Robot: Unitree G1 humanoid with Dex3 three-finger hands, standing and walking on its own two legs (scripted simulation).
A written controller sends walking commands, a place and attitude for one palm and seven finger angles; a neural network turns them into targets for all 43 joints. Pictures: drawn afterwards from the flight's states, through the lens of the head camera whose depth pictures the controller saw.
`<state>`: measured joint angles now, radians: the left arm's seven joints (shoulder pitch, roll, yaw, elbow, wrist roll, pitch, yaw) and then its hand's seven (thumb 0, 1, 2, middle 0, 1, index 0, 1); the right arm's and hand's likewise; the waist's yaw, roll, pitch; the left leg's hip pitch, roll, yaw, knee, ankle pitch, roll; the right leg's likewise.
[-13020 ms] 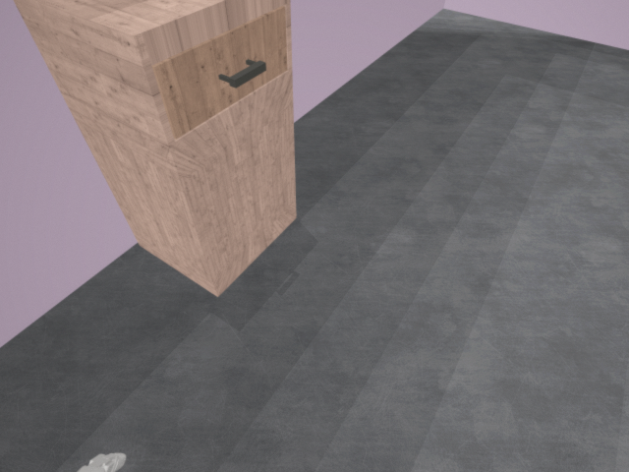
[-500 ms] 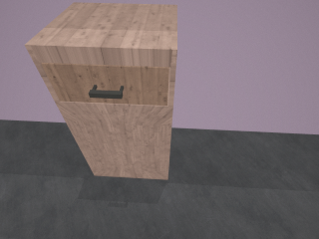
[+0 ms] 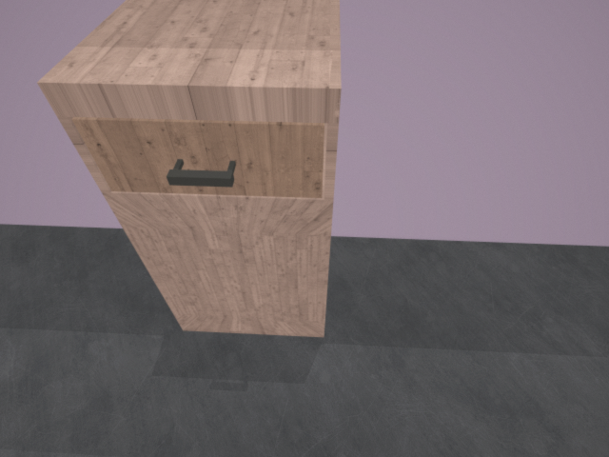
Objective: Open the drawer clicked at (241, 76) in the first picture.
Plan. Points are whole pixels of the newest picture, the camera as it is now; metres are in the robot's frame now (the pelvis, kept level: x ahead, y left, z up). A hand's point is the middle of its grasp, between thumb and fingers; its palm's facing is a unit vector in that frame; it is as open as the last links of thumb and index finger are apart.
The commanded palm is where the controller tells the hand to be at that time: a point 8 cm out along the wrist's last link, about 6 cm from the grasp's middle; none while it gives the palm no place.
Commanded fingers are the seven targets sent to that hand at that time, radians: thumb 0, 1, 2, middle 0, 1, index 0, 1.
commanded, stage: shuffle to correct the standing spot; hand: left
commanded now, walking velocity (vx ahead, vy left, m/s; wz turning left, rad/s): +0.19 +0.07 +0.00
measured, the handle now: (203, 171) +0.59 +0.24 +0.01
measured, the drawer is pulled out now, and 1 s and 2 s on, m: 0.00 0.00 0.00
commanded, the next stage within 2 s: come to a stop and stand still in 0.22 s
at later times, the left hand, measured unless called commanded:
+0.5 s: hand out of the picture +0.14 +0.19 -0.17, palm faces +0.05 -0.97 -0.25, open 7.3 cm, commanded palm none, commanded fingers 0.00 0.90 0.90 -0.20 -0.30 -0.20 -0.30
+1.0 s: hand out of the picture +0.11 +0.25 -0.17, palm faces +0.03 -0.97 -0.26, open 7.4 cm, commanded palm none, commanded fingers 0.00 0.90 0.90 -0.20 -0.30 -0.20 -0.30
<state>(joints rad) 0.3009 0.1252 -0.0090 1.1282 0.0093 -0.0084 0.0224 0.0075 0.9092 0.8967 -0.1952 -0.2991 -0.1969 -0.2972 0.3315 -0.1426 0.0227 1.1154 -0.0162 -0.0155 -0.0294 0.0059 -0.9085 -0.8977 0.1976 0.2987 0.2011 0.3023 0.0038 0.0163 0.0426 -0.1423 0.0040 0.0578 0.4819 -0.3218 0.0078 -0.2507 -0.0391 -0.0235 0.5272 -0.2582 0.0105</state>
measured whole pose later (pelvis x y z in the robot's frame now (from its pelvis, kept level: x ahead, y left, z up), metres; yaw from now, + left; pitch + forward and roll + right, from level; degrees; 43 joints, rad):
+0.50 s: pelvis +0.08 +0.00 -0.02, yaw +1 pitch -1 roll +1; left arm 0.19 0.18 0.04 1.02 0.01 -0.05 0.02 0.02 0.93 0.90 -0.20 -0.30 -0.20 -0.30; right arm 0.41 -0.12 0.01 1.12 -0.01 -0.03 -0.04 0.00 -0.91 -0.90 0.20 0.30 0.20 0.30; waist 0.00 0.02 0.09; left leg -0.11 0.00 0.06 0.68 -0.48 0.02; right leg -0.35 -0.04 -0.12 0.67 -0.25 -0.06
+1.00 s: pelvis +0.08 +0.05 -0.01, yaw +0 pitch -1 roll +0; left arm 0.34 0.21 0.01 0.92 0.03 0.04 0.02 0.01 0.91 0.90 -0.20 -0.30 -0.20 -0.30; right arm 0.26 -0.21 -0.03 0.84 -0.03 0.03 -0.02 0.01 -0.91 -0.90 0.20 0.30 0.20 0.30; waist 0.01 0.02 -0.02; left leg -0.30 0.01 0.08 0.65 -0.33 0.04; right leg -0.33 -0.06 -0.07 0.63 -0.28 0.01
